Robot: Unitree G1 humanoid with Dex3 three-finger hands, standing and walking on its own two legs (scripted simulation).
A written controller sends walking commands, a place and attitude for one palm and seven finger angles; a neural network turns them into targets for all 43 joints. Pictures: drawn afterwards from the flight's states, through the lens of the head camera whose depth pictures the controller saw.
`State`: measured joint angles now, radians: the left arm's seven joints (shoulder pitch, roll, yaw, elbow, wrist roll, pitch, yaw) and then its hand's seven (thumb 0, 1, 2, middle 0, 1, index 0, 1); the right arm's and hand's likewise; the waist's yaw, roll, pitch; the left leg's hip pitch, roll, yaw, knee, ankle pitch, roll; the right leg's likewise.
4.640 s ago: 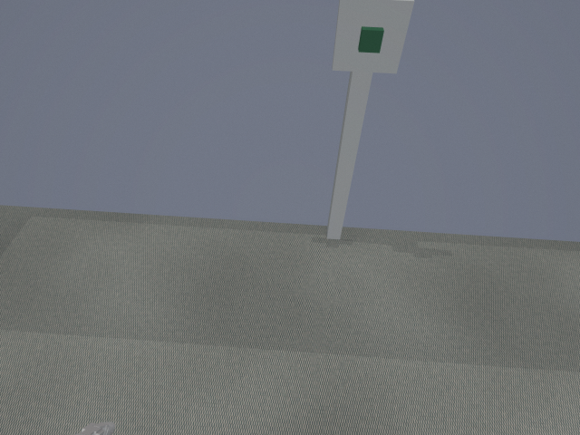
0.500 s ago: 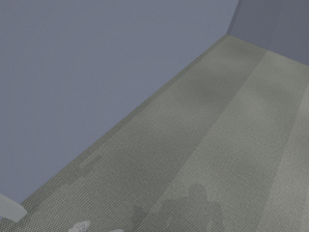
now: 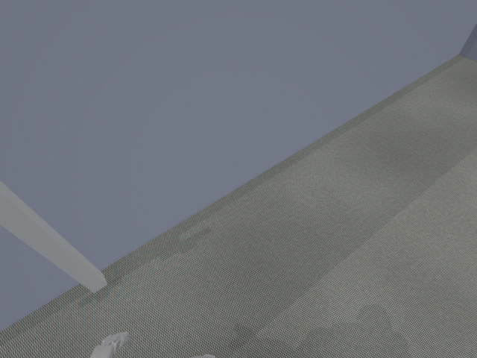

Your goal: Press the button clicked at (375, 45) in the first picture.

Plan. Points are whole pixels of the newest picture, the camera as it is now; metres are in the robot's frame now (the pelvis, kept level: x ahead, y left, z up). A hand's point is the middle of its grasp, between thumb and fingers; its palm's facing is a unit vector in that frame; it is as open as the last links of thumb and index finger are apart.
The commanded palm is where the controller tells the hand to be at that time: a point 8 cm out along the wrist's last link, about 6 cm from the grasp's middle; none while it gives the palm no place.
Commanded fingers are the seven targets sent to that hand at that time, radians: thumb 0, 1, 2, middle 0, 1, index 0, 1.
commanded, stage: turn to face it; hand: left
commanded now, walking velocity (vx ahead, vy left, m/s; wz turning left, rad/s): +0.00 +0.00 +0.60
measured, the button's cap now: out of the picture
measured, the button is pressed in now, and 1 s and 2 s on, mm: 0 0 0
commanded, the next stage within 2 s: take the last steps up to it in 0.94 s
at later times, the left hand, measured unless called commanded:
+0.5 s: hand out of the picture -0.09 +0.22 -0.18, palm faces +0.39 -0.88 -0.26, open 7.4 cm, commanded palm none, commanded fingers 0.00 0.90 0.90 -0.20 -0.30 -0.20 -0.30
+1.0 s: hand out of the picture -0.03 +0.19 -0.13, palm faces +0.50 -0.82 -0.27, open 7.4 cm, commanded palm none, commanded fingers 0.00 0.90 0.90 -0.20 -0.30 -0.20 -0.30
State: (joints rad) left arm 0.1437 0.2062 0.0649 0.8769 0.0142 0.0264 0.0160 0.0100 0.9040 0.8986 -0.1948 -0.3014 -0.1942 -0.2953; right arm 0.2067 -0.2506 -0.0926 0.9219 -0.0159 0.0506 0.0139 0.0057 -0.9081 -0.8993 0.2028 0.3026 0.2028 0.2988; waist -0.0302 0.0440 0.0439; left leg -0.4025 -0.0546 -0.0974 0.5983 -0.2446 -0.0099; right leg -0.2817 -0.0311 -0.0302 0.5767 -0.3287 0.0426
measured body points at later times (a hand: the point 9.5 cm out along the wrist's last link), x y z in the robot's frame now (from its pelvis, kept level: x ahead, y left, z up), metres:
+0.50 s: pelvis -0.03 +0.01 -0.01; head +0.01 +0.04 +0.44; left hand -0.11 +0.27 -0.16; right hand +0.19 -0.19 -0.13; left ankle -0.07 +0.11 -0.73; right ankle -0.01 -0.12 -0.71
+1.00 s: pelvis -0.02 -0.02 +0.01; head +0.02 -0.04 +0.46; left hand -0.06 +0.23 -0.11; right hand +0.15 -0.21 -0.16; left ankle -0.11 +0.09 -0.66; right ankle +0.03 -0.11 -0.73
